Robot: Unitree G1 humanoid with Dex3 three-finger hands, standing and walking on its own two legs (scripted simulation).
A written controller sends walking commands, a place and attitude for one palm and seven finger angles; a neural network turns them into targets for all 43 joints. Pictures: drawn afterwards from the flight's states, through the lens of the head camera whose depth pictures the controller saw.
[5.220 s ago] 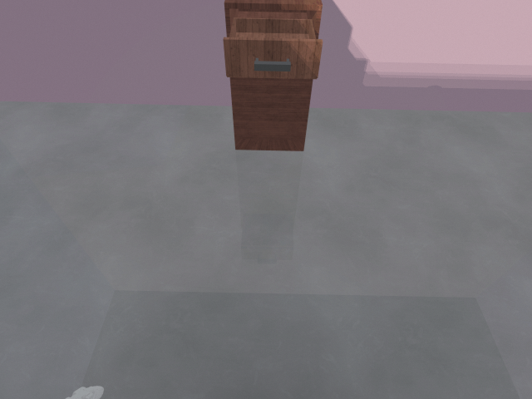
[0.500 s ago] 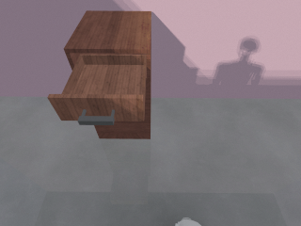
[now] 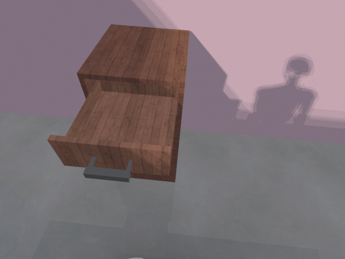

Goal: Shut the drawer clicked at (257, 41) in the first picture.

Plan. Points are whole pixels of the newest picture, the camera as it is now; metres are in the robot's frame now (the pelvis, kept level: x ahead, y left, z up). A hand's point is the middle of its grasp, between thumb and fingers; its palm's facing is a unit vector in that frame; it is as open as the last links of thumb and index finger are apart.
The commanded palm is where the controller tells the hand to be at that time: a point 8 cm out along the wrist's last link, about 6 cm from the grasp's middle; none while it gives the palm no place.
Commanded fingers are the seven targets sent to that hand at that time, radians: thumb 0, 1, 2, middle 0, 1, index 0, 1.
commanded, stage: come to a stop and stand still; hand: left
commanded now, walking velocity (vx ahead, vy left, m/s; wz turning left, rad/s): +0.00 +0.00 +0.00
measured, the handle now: (109, 167) +0.37 +0.23 -0.08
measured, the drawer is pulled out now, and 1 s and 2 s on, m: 0.30 0.30 0.30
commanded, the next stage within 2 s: look again from close up in 1.08 s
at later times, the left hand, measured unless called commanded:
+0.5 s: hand out of the picture +0.08 +0.17 -0.17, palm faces +0.01 -0.96 -0.28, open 7.4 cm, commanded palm none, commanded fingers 0.00 0.90 0.90 -0.20 -0.30 -0.20 -0.30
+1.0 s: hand out of the picture +0.01 +0.09 -0.17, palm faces +0.05 -0.98 -0.21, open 7.3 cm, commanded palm none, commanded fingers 0.00 0.90 0.90 -0.20 -0.30 -0.20 -0.30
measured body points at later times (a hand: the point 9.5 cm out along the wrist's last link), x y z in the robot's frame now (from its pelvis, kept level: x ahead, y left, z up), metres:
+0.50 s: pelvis +0.02 -0.03 -0.01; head +0.04 -0.05 +0.44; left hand +0.08 +0.22 -0.15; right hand +0.06 -0.27 -0.17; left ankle +0.08 +0.12 -0.74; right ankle +0.02 -0.14 -0.75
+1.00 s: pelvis +0.00 -0.08 +0.00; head +0.00 -0.09 +0.45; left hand +0.01 +0.14 -0.15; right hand -0.04 -0.29 -0.17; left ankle +0.01 +0.09 -0.74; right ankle +0.02 -0.14 -0.74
